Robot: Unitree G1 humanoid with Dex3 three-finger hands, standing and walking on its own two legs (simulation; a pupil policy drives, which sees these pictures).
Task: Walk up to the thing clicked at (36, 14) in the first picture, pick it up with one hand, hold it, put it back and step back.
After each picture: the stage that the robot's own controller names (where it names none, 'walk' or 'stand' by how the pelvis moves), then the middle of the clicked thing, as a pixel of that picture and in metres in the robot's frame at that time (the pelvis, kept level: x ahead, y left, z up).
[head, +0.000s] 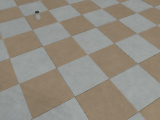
stand; (37, 15) +2.09 +0.70 -0.72
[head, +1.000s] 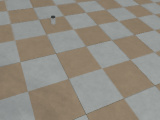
walk; (53, 20) +2.02 +0.37 -0.70
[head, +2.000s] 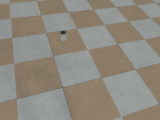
walk; (63, 35) +1.45 +0.20 -0.71
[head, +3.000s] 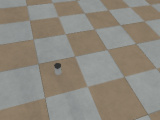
walk; (57, 69) +0.96 +0.21 -0.72
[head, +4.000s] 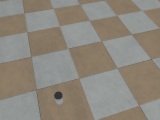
walk; (58, 98) +0.60 +0.18 -0.70
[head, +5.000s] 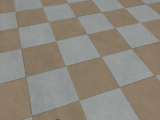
stand; out of the picture +0.41 +0.17 -0.70
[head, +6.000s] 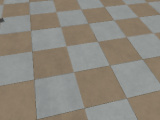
stand; out of the picture +0.39 +0.15 -0.72
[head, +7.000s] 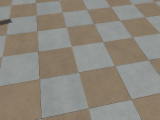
stand; out of the picture +0.40 +0.15 -0.73
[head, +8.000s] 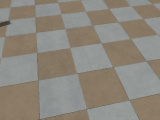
stand; out of the picture +0.41 +0.16 -0.73
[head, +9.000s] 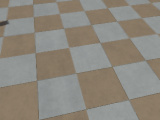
stand; out of the picture +0.40 +0.16 -0.73
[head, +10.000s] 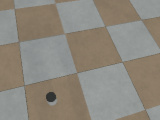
go down; (51, 98) +0.43 +0.16 -0.59
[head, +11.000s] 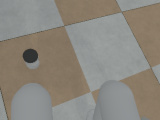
go down; (31, 59) +0.48 +0.20 -0.31
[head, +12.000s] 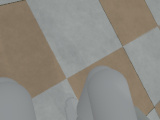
close in; out of the picture +0.46 +0.24 -0.24
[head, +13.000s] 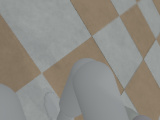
close; out of the picture +0.46 +0.27 -0.22
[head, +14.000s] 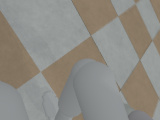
lift; out of the picture +0.44 +0.26 -0.23
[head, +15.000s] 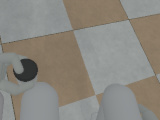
lift; (26, 74) +0.34 +0.21 -0.07
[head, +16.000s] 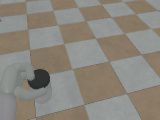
hold; (40, 87) +0.33 +0.15 +0.05
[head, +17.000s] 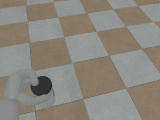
crouch; (44, 93) +0.32 +0.14 +0.00
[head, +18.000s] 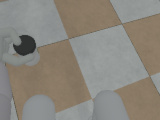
crouch; (28, 51) +0.45 +0.17 -0.07
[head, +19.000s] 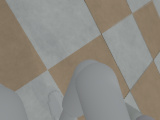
lower; out of the picture +0.44 +0.26 -0.24
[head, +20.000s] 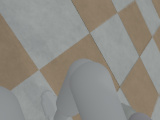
lower; out of the picture +0.44 +0.28 -0.24
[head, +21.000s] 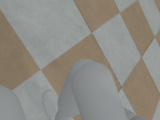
lower; out of the picture +0.45 +0.28 -0.23
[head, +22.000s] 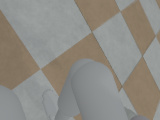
lower; out of the picture +0.45 +0.28 -0.23
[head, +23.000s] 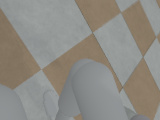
loosen; out of the picture +0.45 +0.26 -0.23
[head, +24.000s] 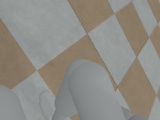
withdraw; out of the picture +0.44 +0.26 -0.24
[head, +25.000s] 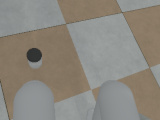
walk; (34, 58) +0.47 +0.20 -0.31
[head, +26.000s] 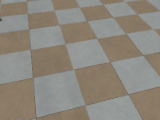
stand; out of the picture +0.40 +0.13 -0.66
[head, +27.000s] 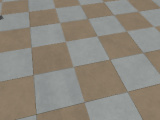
stand; out of the picture +0.41 +0.15 -0.67
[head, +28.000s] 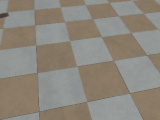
stand; out of the picture +0.42 +0.14 -0.68
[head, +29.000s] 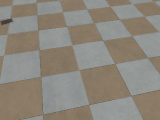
walk; out of the picture +0.42 +0.13 -0.72
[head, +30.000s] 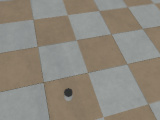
walk; (68, 94) +0.54 +0.08 -0.70
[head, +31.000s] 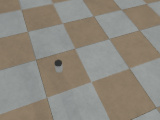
walk; (58, 66) +0.83 +0.20 -0.69
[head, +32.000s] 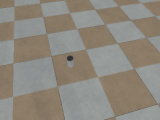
stand; (70, 61) +1.07 +0.14 -0.70
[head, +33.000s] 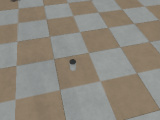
stand; (72, 65) +1.05 +0.12 -0.73
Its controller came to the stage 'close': yes
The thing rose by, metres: 0.72
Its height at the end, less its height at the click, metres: +0.00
